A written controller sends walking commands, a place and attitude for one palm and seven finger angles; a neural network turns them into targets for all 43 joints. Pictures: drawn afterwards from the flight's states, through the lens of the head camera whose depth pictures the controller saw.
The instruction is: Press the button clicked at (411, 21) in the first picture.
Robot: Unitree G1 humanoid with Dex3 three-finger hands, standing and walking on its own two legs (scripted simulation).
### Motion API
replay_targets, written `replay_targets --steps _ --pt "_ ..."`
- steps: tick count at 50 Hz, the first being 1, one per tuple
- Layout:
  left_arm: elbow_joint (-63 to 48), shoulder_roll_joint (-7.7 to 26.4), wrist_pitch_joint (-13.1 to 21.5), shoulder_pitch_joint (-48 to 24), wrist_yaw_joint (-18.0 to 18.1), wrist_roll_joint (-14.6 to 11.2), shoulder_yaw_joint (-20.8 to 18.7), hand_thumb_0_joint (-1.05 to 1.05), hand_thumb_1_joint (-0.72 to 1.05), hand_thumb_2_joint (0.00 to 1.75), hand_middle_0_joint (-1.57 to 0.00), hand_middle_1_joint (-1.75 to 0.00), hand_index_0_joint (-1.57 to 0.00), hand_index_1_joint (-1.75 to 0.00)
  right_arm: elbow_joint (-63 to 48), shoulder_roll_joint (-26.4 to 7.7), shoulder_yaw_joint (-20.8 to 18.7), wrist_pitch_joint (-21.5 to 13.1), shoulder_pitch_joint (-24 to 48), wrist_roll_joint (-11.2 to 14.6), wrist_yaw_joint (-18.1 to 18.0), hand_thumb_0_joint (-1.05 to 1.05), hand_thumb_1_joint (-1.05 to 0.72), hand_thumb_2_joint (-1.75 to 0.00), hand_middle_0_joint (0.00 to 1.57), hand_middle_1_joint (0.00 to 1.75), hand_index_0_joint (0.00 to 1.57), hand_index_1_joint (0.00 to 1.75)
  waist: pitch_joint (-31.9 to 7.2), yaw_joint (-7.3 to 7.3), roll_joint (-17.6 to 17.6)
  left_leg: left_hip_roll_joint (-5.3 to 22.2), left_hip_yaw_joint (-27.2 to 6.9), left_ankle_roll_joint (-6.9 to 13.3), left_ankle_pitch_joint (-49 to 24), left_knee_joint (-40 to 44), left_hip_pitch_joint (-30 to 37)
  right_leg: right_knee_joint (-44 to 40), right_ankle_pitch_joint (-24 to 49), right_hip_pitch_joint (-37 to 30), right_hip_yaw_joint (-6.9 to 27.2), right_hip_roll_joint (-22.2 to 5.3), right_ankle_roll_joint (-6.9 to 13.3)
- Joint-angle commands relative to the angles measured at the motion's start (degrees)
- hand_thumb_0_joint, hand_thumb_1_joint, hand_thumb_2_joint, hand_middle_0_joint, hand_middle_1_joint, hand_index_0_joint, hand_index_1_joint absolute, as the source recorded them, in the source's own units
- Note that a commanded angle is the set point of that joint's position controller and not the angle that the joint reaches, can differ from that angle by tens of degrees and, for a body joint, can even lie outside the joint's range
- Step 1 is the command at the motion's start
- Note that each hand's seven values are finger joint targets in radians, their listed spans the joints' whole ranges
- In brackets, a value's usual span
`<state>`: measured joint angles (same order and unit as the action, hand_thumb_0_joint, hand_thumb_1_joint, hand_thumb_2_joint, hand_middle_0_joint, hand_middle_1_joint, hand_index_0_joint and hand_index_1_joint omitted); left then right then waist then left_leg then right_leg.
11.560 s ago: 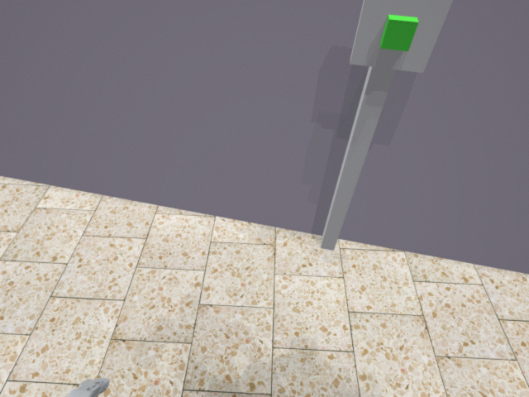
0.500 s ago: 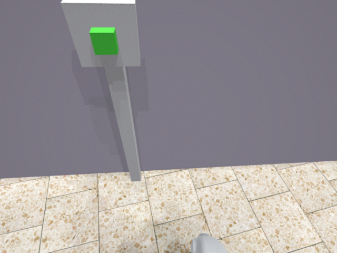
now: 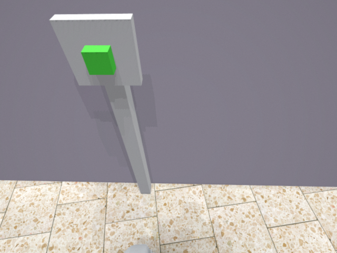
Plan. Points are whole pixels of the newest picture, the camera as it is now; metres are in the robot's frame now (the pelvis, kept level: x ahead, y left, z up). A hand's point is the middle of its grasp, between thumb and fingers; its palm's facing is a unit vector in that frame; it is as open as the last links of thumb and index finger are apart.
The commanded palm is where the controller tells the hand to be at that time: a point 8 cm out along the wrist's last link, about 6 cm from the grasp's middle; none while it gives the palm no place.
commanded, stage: come to a stop and stand still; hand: left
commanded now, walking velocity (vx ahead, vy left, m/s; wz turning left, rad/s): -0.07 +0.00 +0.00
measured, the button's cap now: (100, 59) +0.50 +0.21 +0.20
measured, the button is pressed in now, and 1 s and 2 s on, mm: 0 0 0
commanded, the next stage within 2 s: look again from close up in 0.98 s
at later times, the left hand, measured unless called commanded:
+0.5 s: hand out of the picture -0.02 +0.21 -0.17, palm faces -0.01 -0.97 -0.24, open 7.4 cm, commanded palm none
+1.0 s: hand out of the picture -0.09 +0.15 -0.17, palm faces +0.00 -0.99 -0.14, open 7.4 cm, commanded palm none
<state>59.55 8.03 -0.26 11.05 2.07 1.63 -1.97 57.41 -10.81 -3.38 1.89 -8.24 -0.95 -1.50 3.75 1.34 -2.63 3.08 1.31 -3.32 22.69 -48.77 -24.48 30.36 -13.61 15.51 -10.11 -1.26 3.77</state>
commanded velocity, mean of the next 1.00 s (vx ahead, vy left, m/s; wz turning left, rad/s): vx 0.00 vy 0.00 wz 0.00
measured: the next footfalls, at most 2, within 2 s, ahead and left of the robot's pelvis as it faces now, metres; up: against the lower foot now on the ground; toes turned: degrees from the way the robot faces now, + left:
left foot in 0.10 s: +0.04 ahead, +0.13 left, +0.00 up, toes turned +1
right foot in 0.46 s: -0.04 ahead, -0.11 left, +0.00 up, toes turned -4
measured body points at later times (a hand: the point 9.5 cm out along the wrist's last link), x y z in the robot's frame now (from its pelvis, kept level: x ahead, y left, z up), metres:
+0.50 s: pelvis -0.04 +0.02 +0.00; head -0.03 +0.01 +0.45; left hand -0.02 +0.26 -0.15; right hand +0.01 -0.21 -0.16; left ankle +0.00 +0.13 -0.73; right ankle -0.08 -0.11 -0.73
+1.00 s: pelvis -0.06 +0.00 +0.01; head -0.05 +0.00 +0.46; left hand -0.09 +0.20 -0.16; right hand -0.15 -0.20 -0.15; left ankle +0.00 +0.13 -0.73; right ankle -0.08 -0.11 -0.73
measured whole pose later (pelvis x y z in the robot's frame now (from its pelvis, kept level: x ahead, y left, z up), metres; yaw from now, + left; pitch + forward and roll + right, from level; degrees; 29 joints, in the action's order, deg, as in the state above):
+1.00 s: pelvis -0.06 +0.00 +0.01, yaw -1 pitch -2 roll +0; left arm 66.0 5.3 -0.7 18.8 2.0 0.6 0.0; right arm 68.4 -6.0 -1.0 0.9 -23.0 -1.0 -1.6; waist 2.4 -1.5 -0.3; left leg 3.4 3.7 -1.1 8.1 -25.5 -15.6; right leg 26.5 -16.2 8.6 -3.5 0.0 0.9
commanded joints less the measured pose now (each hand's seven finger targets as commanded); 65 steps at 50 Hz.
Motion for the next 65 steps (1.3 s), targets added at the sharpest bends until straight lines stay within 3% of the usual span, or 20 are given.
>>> replay_targets --steps 1,4,5,6,7,8,12,18,21,23,28,34,42,53,54,55,56,57,62,65 --pt "-2.76 10.64 0.43 3.58 0.6 0.18 -2.74 0.0 0.9 0.9 -0.2 -0.3 -0.2 -0.3 -1.4 -1.71 -0.44 0.3 -5.14 0.34 0.29 0.0 -0.9 -0.9 0.2 0.3 0.2 0.3 -3.97 -0.16 11.25 -0.33 -0.57 0.49 1.04 4.83 3.91 -6.88 34.73 -4.12 14.68 -17.75 8.07" --pt "-2.95 10.6 0.02 2.46 0.58 -0.42 -2.65 0.0 0.9 0.9 -0.2 -0.3 -0.2 -0.3 -0.31 -1.84 -0.26 -0.74 -8.26 0.48 0.44 0.0 -0.9 -0.9 0.2 0.3 0.2 0.3 -7.51 -2.21 9.74 -0.43 0.63 1.14 -13.18 22.5 14.9 -1.27 25.41 -2.56 12.31 -13.96 3.28" --pt "-3.26 8.77 -0.21 3.6 0.46 -0.77 -2.29 0.0 0.9 0.9 -0.2 -0.3 -0.2 -0.3 -0.25 -4.09 -0.51 -1.48 -8.79 0.26 0.34 0.0 -0.9 -0.9 0.2 0.3 0.2 0.3 -9.35 -2.02 2.55 4.24 -3.16 2.62 -23.53 26.03 20.71 2.75 16.12 0.96 9.56 -9.91 0.15" --pt "-3.67 6.08 -0.4 5.73 0.27 -1.12 -1.54 0.0 0.9 0.9 -0.2 -0.3 -0.2 -0.3 -1.41 -7.67 -0.87 -1.92 -7.3 -0.13 0.09 0.0 -0.9 -0.9 0.2 0.3 0.2 0.3 -9.62 -0.99 -8.36 13.94 -13.02 7.03 -38.16 27.72 21.35 7.05 0.1 5.03 5.52 -4.34 -3.39" --pt "-3.39 5.76 -0.6 5.25 0.38 -1.03 -1.11 0.0 0.9 0.9 -0.2 -0.3 -0.2 -0.3 -2.16 -8.64 -0.93 -1.61 -5.24 -0.15 0.03 0.0 -0.9 -0.9 0.2 0.3 0.2 0.3 -7.84 -0.96 -10.6 17.92 -13.66 11.39 -42.69 30.15 16.56 14.33 -16.32 4.33 6.26 -2.44 -4.28" --pt "-2.83 5.92 -1.18 4.03 0.57 -0.92 -1.14 0.0 0.9 0.9 -0.2 -0.3 -0.2 -0.3 -1.95 -7.62 -0.42 -1.79 -3.43 -0.4 -0.72 0.0 -0.9 -0.9 0.2 0.3 0.2 0.3 -7.05 -1.25 -10.65 16.4 -13.55 12.89 -43.2 31.43 14.73 19.86 -18.46 4.69 9.73 -1.85 -4.87" --pt "-0.29 5.93 -1.36 6.36 -0.08 -0.49 -1.33 0.0 0.9 0.9 -0.2 -0.3 -0.2 -0.3 -1.84 -5.46 0.5 -2.07 -0.43 -0.03 -1.05 0.0 -0.9 -0.9 0.2 0.3 0.2 0.3 -4.99 0.44 -5.32 11.78 -7.78 12.41 -34.56 30.77 14.59 24.61 -12.84 6.45 11.22 -1.83 -4.88" --pt "0.33 4.21 -0.71 4.85 -0.23 -0.67 0.2 0.0 0.9 0.9 -0.2 -0.3 -0.2 -0.3 1.26 -6.16 -0.14 -2.43 -4.88 0.06 -0.71 0.0 -0.9 -0.9 0.2 0.3 0.2 0.3 -6.11 -1.81 -4.96 11.06 -8.02 12.14 -31.24 30.97 20.4 7.03 -12.33 2.77 8.56 -2.64 -5.98" --pt "2.89 4.99 -0.06 9.15 0.15 -0.71 0.46 0.0 0.9 0.9 -0.2 -0.3 -0.2 -0.3 2.5 -5.44 0.01 -2.5 -5.49 0.68 -0.44 0.0 -0.9 -0.9 0.2 0.3 0.2 0.3 -6.6 -0.37 -1.72 7.82 -6.27 8.39 -25.27 27.92 16.79 -8.91 0.85 -6.31 8.31 -2.85 -5.6" --pt "3.34 7.27 0.71 8.27 0.41 -0.68 0.55 0.0 0.9 0.9 -0.2 -0.3 -0.2 -0.3 2.69 -2.87 0.64 -2.42 -5.37 1.14 -0.03 0.0 -0.9 -0.9 0.2 0.3 0.2 0.3 -4.05 -1.5 4.42 3.5 -2.56 4.24 -17.16 26.82 13.23 -11.69 6.16 -6.31 14.53 -8.0 -3.04" --pt "3.37 6.78 0.92 5.72 0.3 -0.99 1.26 0.0 0.9 0.9 -0.2 -0.3 -0.2 -0.3 5.1 -2.93 1.07 -1.91 -8.15 0.48 0.42 0.0 -0.9 -0.9 0.2 0.3 0.2 0.3 2.02 -2.44 11.49 2.69 -1.27 3.38 -12.63 28.23 16.61 -14.1 -3.71 2.11 13.77 -7.05 -2.43" --pt "3.41 6.53 0.42 7.21 0.35 -1.09 0.94 0.0 0.9 0.9 -0.2 -0.3 -0.2 -0.3 7.25 -1.96 1.73 -1.3 -11.48 0.26 0.51 0.0 -0.9 -0.9 0.2 0.3 0.2 0.3 6.91 -2.06 4.64 2.25 -1.15 3.14 -7.14 29.45 13.67 -16.12 -13.73 5.31 14.05 -5.98 -2.38" --pt "3.68 5.3 0.45 8.78 0.26 -1.25 0.63 0.0 0.9 0.9 -0.2 -0.3 -0.2 -0.3 8.67 -0.09 1.71 -1.13 -15.94 0.08 0.16 0.0 -0.9 -0.9 0.2 0.3 0.2 0.3 4.73 -2.33 3.77 1.97 -0.92 3.01 -6.68 26.76 12.73 -16.31 -16.47 5.46 14.72 -5.77 -1.42" --pt "5.71 1.99 0.95 12.94 0.44 -1.24 1.1 0.0 0.9 0.9 -0.2 -0.3 -0.2 -0.3 9.05 1.05 1.79 -2.37 -16.62 0.46 -0.61 0.0 -0.9 -0.9 0.2 0.3 0.2 0.3 2.49 -1.61 2.13 3.14 -2.38 3.82 -10.33 28.35 12.7 -12.53 -5.11 1.51 12.35 -4.47 -1.94" --pt "5.6 3.94 2.7 14.88 2.05 0.05 1.78 0.0 0.9 0.9 -0.2 -0.3 -0.2 -0.3 4.45 -0.95 2.59 -3.3 -8.12 0.19 0.41 0.0 -0.9 -0.9 0.2 0.3 0.2 0.3 5.42 1.13 3.43 2.5 -0.89 2.25 -12.93 15.53 5.38 -13.7 11.3 1.67 16.4 -7.03 -1.79" --pt "2.51 6.7 3.18 11.6 1.65 -0.28 1.26 0.0 0.9 0.9 -0.2 -0.3 -0.2 -0.3 2.7 1.74 2.34 -2.56 -12.31 0.18 0.92 0.0 -0.9 -0.9 0.2 0.3 0.2 0.3 1.44 -3.63 4.08 0.9 -0.29 2.77 -5.27 14.07 7.6 -15.97 -4.24 3.93 17.67 -10.54 0.29" --pt "1.3 6.28 3.05 9.22 1.29 -0.36 1.03 0.0 0.9 0.9 -0.2 -0.3 -0.2 -0.3 3.76 1.82 2.12 -2.12 -13.84 -0.17 1.06 0.0 -0.9 -0.9 0.2 0.3 0.2 0.3 1.99 -4.42 2.24 0.45 0.41 3.09 -5.49 13.91 9.03 -15.87 -13.5 6.7 16.89 -9.47 1.4" --pt "0.73 6.51 3.33 8.01 1.31 -0.25 0.75 0.0 0.9 0.9 -0.2 -0.3 -0.2 -0.3 3.58 1.31 2.3 -2.32 -15.78 -0.44 1.27 0.0 -0.9 -0.9 0.2 0.3 0.2 0.3 -0.94 -5.13 2.17 0.62 0.13 3.14 -8.39 14.97 9.85 -13.29 -10.69 5.22 14.58 -8.54 1.47" --pt "0.69 2.73 2.47 12.02 1.12 -0.43 1.26 0.0 0.9 0.9 -0.2 -0.3 -0.2 -0.3 1.58 -1.52 2.31 -3.87 -14.85 -0.12 0.46 0.0 -0.9 -0.9 0.2 0.3 0.2 0.3 -2.44 -2.02 -1.84 4.27 -6.12 6.35 -16.74 22.6 7.15 -3.08 -2.89 -0.97 9.68 -2.28 -0.9" --pt "0.85 2.86 2.09 12.94 1.0 -0.46 1.34 0.0 0.9 0.9 -0.2 -0.3 -0.2 -0.3 1.18 -2.36 2.45 -3.78 -13.05 0.05 0.18 0.0 -0.9 -0.9 0.2 0.3 0.2 0.3 0.48 -1.29 2.4 3.99 -5.91 6.65 -14.68 24.19 6.05 -4.06 -2.2 -1.11 9.75 -2.48 -1.36"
